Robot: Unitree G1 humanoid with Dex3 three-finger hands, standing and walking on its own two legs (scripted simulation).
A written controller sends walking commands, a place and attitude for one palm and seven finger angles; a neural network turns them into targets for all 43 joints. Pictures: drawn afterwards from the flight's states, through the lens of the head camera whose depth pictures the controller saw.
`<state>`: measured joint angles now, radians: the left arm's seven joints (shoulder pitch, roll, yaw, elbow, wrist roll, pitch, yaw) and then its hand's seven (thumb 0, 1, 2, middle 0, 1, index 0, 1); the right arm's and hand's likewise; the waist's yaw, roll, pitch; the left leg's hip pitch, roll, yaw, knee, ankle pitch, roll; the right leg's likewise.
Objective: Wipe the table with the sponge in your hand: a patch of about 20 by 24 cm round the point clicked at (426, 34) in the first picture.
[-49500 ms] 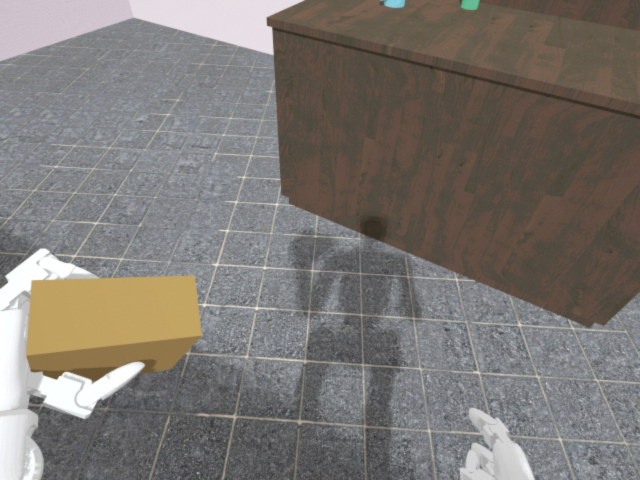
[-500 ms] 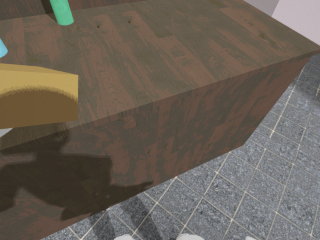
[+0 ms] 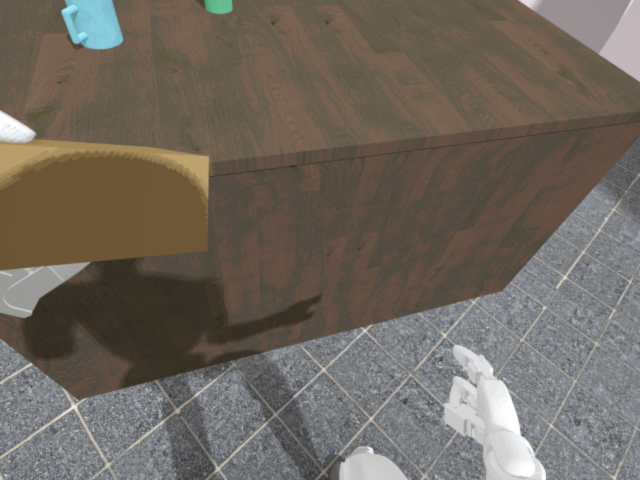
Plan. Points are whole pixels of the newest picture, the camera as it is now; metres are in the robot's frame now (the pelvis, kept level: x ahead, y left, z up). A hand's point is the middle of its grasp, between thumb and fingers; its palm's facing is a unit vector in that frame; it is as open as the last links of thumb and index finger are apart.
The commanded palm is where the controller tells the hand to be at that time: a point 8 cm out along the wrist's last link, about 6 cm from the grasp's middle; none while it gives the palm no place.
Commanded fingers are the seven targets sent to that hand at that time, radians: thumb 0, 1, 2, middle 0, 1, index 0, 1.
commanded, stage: stop stepping back and stand still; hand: left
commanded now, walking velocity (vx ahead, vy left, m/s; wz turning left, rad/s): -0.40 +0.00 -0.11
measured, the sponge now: (111, 190) +0.26 +0.18 +0.28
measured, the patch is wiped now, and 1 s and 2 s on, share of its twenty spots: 0.95 0.95 0.95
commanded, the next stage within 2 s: stand and wait in 1.14 s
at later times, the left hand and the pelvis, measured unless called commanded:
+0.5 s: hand out of the picture +0.16 +0.20 +0.30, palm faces +0.43 -0.85 -0.31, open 10.1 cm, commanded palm +0.10 +0.25 +0.32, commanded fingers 0.00 0.10 1.30 -1.20 -1.60 -1.20 -1.60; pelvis -0.08 -0.02 +0.01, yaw -5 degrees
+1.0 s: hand (6, 222) +0.20 +0.20 +0.31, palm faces +0.48 -0.82 -0.31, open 10.1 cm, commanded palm +0.13 +0.24 +0.32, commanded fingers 0.00 0.10 1.30 -1.20 -1.60 -1.20 -1.60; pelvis -0.05 -0.03 +0.02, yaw -3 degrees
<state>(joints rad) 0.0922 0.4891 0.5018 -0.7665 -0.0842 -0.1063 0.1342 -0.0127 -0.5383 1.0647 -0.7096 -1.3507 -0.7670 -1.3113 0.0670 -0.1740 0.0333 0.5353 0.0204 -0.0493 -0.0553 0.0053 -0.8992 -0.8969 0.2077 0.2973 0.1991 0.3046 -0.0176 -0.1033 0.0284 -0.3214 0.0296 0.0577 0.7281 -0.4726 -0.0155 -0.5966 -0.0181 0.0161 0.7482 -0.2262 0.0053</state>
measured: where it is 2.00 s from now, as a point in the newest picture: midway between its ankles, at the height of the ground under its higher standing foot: outside the picture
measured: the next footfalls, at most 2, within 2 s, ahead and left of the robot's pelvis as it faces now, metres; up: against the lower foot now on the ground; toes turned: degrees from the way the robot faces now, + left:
right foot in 0.24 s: -0.02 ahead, -0.13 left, +0.00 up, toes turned -4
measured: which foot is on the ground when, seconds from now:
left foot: down 0.00-1.00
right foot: up 0.00-0.22, down 0.24-1.00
